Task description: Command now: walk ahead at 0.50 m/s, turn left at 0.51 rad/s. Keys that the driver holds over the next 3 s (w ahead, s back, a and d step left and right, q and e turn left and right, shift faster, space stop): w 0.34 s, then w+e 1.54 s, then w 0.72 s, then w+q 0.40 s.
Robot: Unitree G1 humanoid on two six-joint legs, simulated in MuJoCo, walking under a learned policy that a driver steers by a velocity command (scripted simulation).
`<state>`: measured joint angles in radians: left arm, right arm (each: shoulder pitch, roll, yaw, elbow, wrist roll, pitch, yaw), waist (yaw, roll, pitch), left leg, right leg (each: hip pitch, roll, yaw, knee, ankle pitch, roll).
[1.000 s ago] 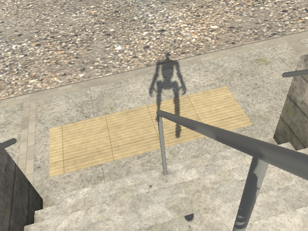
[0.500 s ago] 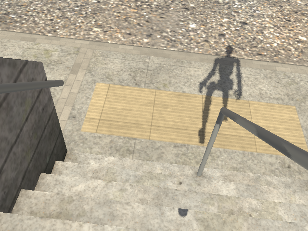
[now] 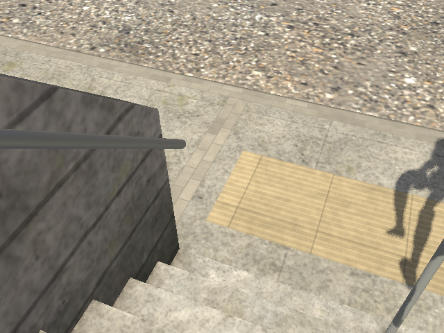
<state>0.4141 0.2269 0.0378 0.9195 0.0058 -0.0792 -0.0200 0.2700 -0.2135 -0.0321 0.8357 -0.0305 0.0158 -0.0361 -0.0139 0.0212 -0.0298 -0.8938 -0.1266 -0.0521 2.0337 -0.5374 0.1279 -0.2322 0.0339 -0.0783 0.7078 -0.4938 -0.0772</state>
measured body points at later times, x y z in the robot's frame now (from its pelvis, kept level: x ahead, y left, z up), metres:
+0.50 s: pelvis +0.27 +0.07 -0.20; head +0.28 +0.09 +0.25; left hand +0.22 +0.31 -0.36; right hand +0.32 -0.19 -0.34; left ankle +0.28 +0.14 -0.91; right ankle +0.27 -0.11 -0.78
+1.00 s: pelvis +0.48 +0.02 -0.41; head +0.47 +0.00 +0.04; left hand +0.52 +0.27 -0.55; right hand +0.50 -0.23 -0.56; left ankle +0.53 +0.16 -0.89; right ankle +0.47 -0.03 -1.12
